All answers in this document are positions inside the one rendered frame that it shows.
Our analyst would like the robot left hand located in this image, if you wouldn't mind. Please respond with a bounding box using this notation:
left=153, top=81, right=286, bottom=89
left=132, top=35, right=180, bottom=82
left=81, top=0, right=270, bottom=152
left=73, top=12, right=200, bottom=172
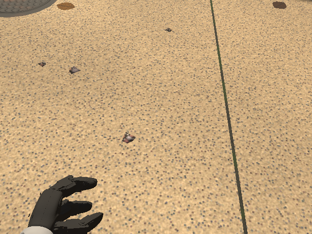
left=27, top=175, right=103, bottom=234

